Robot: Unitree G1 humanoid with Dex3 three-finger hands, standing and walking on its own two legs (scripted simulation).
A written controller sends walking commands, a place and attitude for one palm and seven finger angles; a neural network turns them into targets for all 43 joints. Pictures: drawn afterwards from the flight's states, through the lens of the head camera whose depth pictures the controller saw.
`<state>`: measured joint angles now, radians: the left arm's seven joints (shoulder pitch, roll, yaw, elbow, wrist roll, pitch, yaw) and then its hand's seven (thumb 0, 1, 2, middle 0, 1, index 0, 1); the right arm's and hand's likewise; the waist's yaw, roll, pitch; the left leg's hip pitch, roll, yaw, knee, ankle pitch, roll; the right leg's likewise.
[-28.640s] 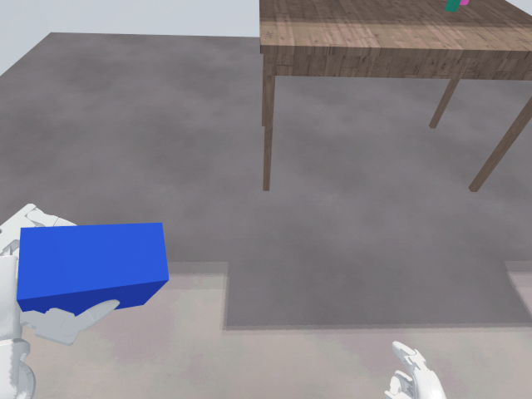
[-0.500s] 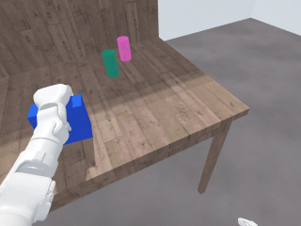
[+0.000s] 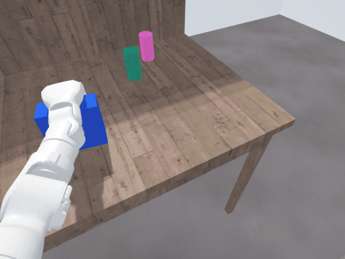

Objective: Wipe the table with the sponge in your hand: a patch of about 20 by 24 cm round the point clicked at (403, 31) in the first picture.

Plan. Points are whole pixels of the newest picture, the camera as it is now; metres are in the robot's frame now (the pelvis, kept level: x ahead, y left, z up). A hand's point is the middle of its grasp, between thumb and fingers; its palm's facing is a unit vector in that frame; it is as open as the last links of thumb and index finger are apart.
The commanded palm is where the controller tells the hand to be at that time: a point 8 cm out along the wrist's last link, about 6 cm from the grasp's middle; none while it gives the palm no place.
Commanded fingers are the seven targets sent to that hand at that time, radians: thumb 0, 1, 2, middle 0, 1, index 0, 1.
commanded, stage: wipe back along the third lane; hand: left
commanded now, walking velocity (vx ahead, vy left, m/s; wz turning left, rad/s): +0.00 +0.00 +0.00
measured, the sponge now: (77, 130) +0.43 +0.26 +0.06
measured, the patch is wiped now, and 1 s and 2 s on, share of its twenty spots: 1.00 1.00 1.00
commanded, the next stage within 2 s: slide back across to the middle lane in 1.56 s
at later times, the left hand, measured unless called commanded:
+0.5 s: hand (75, 120) +0.42 +0.24 +0.12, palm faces +0.05 -0.01 -1.00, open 10.3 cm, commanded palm +0.37 +0.22 +0.14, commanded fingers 0.00 0.10 1.30 -1.20 -1.60 -1.20 -1.60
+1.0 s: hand (83, 131) +0.38 +0.21 +0.12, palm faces +0.08 -0.03 -1.00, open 10.3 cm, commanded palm +0.32 +0.19 +0.14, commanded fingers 0.00 0.10 1.30 -1.20 -1.60 -1.20 -1.60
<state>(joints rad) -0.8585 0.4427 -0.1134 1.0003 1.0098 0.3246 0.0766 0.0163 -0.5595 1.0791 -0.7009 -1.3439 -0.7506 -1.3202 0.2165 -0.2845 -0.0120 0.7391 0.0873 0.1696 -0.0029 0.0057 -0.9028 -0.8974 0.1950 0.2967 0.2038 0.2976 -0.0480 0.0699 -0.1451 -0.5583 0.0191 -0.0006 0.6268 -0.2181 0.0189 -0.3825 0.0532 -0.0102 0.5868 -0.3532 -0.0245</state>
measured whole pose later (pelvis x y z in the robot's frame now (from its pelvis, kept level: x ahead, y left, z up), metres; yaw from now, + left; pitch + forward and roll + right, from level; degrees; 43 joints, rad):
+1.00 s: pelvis +0.02 +0.00 +0.00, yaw +2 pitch +3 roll -1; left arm -0.53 0.27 -0.33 0.50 0.97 0.64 0.10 0.00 -0.50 1.07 -0.63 -1.40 -0.68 -1.38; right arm 0.07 -0.26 0.03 0.67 0.11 0.23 0.05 0.01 -0.90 -0.90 0.19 0.30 0.20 0.30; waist 0.05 0.09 -0.16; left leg -0.42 -0.01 -0.01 0.62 -0.25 0.02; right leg -0.24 0.03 -0.03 0.58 -0.39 -0.03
